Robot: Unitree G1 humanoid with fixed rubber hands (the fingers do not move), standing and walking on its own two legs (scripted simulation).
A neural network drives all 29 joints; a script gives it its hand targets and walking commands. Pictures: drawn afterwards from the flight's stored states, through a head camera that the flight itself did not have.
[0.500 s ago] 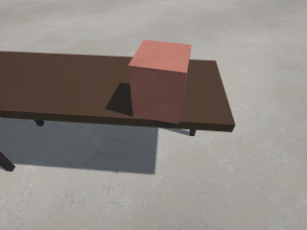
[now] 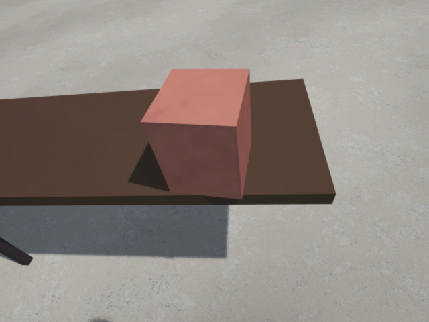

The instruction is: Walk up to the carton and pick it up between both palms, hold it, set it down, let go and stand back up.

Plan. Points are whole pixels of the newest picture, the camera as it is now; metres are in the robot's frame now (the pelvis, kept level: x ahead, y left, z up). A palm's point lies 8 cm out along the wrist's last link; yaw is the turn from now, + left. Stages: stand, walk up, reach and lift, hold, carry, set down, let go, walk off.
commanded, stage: walk up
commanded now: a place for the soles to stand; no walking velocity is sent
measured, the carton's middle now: (207, 134) +0.57 +0.06 +0.02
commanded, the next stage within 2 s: none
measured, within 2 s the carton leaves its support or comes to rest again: neither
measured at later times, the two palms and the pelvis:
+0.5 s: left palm out of the picture +0.07 +0.39 -0.11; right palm out of the picture +0.10 -0.25 -0.09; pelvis +0.02 +0.06 +0.00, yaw +0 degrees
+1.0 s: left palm out of the picture +0.11 +0.36 -0.09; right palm out of the picture +0.12 -0.28 -0.12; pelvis +0.03 +0.03 +0.00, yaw +0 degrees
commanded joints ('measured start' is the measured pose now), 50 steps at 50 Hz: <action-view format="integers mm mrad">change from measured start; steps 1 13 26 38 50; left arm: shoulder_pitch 57 -68 -88 -203 -281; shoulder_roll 209 113 151 171 172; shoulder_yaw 58 -7 5 -10 -15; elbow -71 -80 27 74 86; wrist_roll -13 -24 -7 6 0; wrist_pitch -15 51 42 16 23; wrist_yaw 39 34 31 19 22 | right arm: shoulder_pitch -32 -35 -72 -141 -136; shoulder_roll -74 -217 -170 -122 -103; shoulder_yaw -59 -98 -85 -57 -45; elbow -93 -43 -82 -12 11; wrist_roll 24 -8 1 15 15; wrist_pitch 13 -26 4 4 -4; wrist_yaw -23 -62 -45 -41 -43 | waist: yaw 42 9 -36 -23 -10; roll -248 128 117 -54 -77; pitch -53 3 -63 -29 -124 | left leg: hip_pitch -93 200 345 292 332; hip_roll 26 325 200 109 103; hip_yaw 12 -430 -207 -136 -82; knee -51 -725 -596 -555 -543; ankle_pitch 83 -105 26 -14 186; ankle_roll -42 83 117 -2 -19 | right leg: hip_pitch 231 -196 -84 -115 17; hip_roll -168 48 28 -76 -110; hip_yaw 120 43 13 187 181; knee -101 276 38 -205 -163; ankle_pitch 699 -307 -188 -157 87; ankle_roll -129 -2 36 -12 -7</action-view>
